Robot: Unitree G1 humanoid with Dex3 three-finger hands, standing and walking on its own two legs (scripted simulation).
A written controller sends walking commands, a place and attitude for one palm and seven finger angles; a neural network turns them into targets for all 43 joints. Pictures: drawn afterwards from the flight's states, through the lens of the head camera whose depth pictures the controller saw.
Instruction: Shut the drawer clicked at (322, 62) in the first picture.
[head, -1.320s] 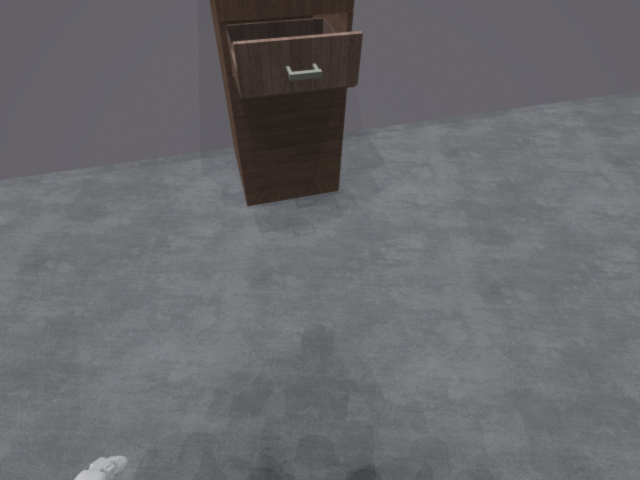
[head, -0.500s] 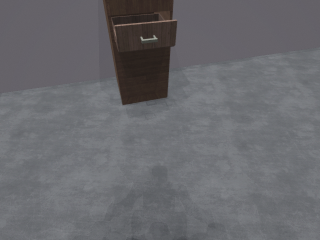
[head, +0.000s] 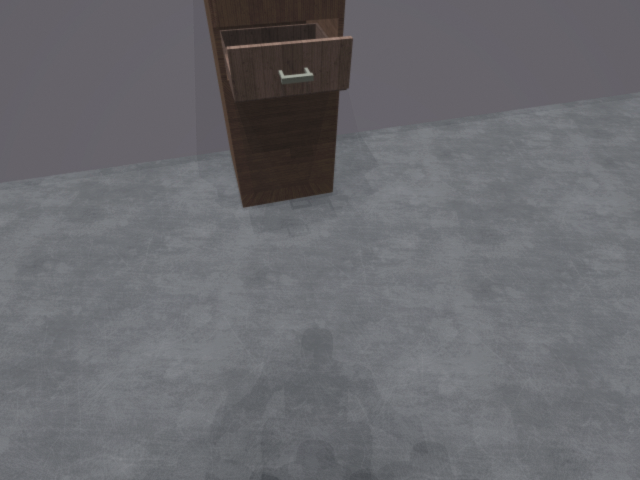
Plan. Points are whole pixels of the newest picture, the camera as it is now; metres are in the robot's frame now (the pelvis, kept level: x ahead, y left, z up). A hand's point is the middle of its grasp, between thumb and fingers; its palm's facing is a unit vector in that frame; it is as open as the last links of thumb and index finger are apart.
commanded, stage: look at it before walking up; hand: left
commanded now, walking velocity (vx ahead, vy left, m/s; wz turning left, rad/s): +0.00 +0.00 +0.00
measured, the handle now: (295, 75) +1.23 +0.14 -0.08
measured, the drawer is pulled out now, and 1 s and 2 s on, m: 0.16 0.16 0.16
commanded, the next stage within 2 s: walk to a spot facing it in 0.22 s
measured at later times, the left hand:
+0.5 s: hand out of the picture +0.07 +0.23 -0.17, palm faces -0.04 -0.96 -0.28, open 7.4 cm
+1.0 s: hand (251, 472) +0.17 +0.11 -0.17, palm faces -0.23 -0.96 -0.19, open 7.4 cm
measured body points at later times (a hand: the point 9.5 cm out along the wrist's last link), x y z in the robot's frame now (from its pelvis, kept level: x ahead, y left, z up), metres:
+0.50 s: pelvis +0.02 +0.00 -0.01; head +0.02 +0.00 +0.44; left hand +0.07 +0.28 -0.15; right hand +0.08 -0.27 -0.15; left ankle +0.00 +0.12 -0.75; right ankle +0.00 -0.12 -0.75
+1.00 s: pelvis +0.16 -0.07 +0.00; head +0.18 -0.08 +0.45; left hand +0.18 +0.16 -0.15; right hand +0.19 -0.33 -0.15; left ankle +0.26 +0.06 -0.65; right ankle +0.08 -0.12 -0.75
